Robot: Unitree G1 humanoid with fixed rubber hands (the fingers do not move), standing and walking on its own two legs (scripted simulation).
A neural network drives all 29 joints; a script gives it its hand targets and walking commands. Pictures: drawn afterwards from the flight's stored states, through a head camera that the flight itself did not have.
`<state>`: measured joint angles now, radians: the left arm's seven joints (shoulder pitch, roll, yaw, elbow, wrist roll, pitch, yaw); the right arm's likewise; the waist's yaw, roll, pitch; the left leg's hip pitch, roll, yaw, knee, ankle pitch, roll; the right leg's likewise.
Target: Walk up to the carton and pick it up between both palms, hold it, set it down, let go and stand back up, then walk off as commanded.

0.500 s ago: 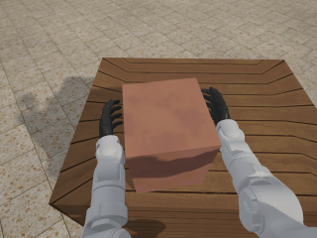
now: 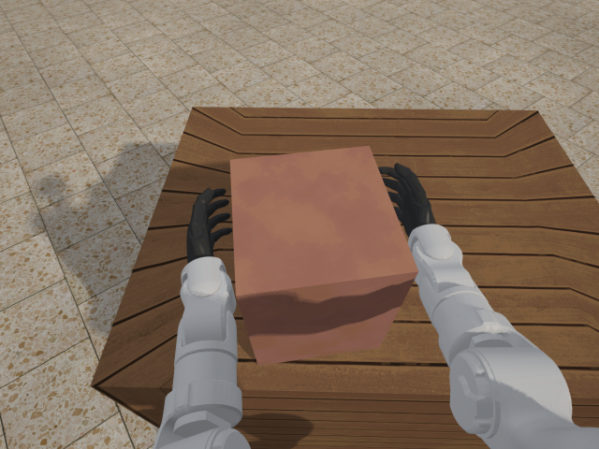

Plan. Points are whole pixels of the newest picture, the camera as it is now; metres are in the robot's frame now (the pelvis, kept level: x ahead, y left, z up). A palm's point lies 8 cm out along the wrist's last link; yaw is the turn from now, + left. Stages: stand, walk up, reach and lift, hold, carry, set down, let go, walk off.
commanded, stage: set down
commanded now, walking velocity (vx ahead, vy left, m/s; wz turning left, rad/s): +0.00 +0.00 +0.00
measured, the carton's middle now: (311, 261) +0.39 +0.03 +0.00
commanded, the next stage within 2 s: none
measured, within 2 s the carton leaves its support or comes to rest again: neither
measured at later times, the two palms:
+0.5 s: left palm (206, 255) +0.36 +0.18 +0.06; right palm (414, 224) +0.42 -0.11 +0.06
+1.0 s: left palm (203, 273) +0.35 +0.18 +0.03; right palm (424, 232) +0.42 -0.13 +0.05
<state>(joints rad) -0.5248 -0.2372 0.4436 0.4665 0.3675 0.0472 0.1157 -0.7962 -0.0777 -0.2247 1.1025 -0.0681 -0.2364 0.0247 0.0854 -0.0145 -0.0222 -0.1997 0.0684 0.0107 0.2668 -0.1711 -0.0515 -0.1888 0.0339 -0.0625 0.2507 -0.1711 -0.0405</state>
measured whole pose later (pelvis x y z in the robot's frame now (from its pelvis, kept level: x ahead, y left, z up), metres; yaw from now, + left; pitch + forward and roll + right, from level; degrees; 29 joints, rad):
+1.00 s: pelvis -0.02 +0.00 -0.01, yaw -2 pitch +11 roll +0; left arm -0.61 -0.06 0.31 0.86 0.09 -0.10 0.25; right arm -0.90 -0.20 0.08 1.28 0.21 -0.22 0.02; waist 0.12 0.00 -0.09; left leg -0.40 0.08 0.04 0.42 -0.18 -0.05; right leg -0.38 0.04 -0.04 0.37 -0.18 -0.05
